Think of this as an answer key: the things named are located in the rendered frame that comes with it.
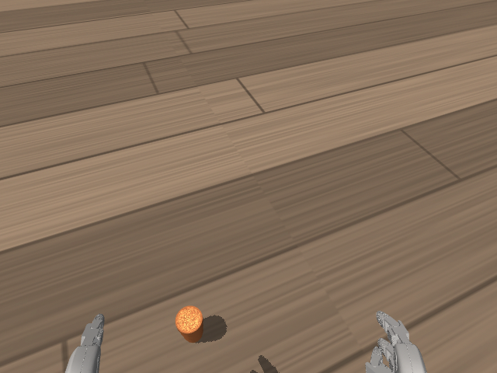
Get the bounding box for cup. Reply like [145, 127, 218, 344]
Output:
[176, 305, 203, 343]

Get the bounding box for right robot hand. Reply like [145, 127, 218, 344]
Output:
[365, 311, 427, 373]

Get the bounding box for left robot hand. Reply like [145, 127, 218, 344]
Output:
[65, 314, 105, 373]

